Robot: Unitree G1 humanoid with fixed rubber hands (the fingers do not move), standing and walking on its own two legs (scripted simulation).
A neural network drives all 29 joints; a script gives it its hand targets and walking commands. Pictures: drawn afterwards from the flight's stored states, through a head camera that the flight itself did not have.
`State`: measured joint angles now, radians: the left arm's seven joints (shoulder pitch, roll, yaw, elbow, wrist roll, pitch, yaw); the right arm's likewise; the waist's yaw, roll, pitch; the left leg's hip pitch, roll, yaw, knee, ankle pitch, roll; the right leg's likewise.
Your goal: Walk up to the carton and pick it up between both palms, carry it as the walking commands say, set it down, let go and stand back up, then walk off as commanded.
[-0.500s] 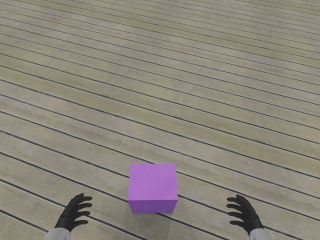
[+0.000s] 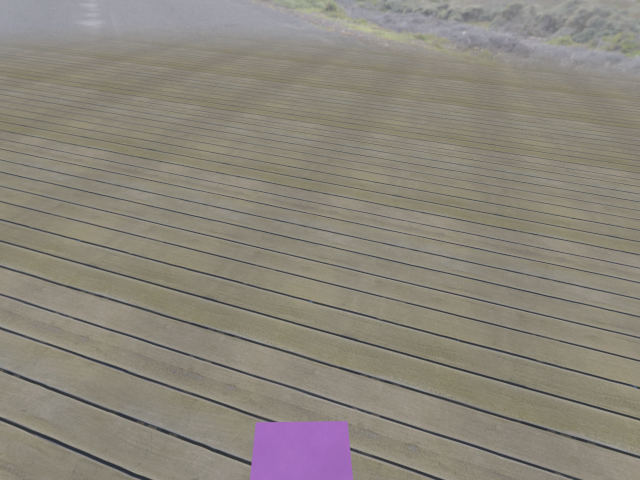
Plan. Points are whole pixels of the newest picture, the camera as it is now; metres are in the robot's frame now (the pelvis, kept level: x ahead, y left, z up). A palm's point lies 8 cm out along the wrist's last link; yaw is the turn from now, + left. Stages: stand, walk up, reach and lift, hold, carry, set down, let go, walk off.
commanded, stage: stand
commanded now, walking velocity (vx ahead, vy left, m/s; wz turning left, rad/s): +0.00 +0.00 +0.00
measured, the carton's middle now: out of the picture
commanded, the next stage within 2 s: walk off in 1.50 s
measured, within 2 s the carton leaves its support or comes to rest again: neither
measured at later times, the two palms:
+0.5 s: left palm out of the picture -0.02 +0.27 -0.12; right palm out of the picture -0.02 -0.29 -0.12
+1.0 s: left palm out of the picture -0.02 +0.28 -0.12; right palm out of the picture -0.01 -0.29 -0.11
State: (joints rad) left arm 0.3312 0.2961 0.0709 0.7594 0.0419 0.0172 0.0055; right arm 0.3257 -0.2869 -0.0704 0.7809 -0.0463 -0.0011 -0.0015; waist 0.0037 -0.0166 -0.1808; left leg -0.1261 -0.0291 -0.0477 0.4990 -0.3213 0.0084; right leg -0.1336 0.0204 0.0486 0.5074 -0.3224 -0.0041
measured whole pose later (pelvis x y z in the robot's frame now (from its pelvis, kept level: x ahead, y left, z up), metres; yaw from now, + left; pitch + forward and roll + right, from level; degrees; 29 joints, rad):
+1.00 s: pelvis -0.06 +0.00 +0.00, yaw +1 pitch -5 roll +0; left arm 0.26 0.31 0.02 1.04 0.02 -0.02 0.00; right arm 0.26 -0.31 -0.01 1.05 -0.02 -0.03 0.00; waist 0.01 -0.02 -0.03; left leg -0.17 -0.03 -0.07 0.47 -0.21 0.00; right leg -0.18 0.02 0.05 0.48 -0.22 0.00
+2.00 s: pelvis -0.05 -0.02 +0.00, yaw -1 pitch -1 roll +1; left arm 0.24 0.27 0.01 1.14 0.02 0.05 0.01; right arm 0.16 -0.24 0.01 1.08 -0.02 0.03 -0.02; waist -0.01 -0.04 0.01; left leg -0.21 -0.01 -0.05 0.45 -0.22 -0.03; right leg -0.25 0.02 0.04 0.53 -0.27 0.01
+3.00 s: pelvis -0.05 -0.24 -0.02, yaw +0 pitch +0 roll -3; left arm 0.19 0.16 0.04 1.02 0.04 0.05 0.02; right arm 0.21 -0.24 -0.08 1.09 -0.02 0.06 -0.06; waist 0.00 0.06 0.07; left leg -0.43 0.08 0.06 1.08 -0.56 0.00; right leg -0.31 -0.01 -0.12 0.64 -0.32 0.00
